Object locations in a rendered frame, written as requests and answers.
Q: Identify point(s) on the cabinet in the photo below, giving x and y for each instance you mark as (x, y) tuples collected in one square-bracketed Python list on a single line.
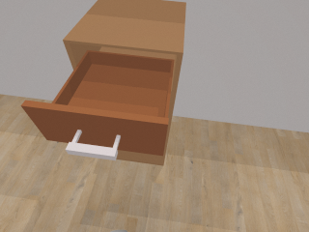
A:
[(149, 28)]

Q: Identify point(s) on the drawer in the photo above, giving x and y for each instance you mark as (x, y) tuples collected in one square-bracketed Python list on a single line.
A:
[(110, 94)]

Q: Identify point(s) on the handle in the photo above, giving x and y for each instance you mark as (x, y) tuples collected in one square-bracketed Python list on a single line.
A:
[(93, 151)]

